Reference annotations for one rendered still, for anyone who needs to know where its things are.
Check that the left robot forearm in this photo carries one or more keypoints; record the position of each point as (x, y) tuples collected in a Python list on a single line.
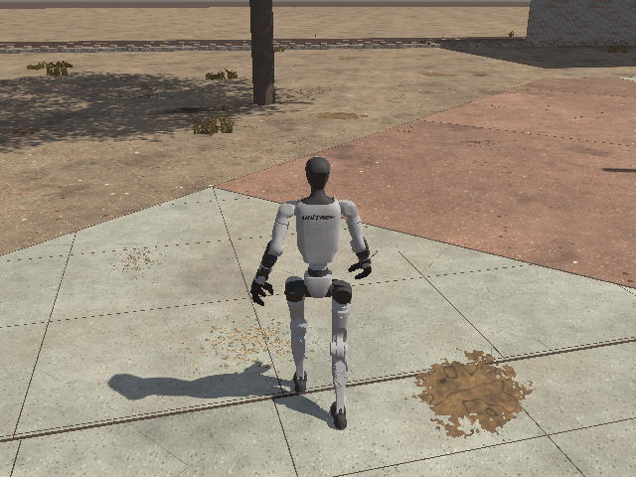
[(266, 265)]

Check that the left robot hand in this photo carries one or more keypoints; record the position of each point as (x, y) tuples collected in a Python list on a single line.
[(256, 289)]

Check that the robot left upper arm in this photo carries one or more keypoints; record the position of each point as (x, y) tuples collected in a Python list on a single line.
[(285, 211)]

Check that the right robot forearm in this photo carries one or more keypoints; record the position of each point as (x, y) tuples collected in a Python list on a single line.
[(364, 256)]

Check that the left robot thigh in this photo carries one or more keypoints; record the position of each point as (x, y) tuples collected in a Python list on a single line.
[(295, 296)]

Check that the robot right foot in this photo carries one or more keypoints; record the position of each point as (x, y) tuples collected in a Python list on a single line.
[(340, 420)]

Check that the robot right upper arm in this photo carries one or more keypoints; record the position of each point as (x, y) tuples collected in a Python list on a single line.
[(349, 210)]

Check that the right robot hand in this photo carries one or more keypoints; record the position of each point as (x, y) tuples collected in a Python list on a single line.
[(365, 273)]

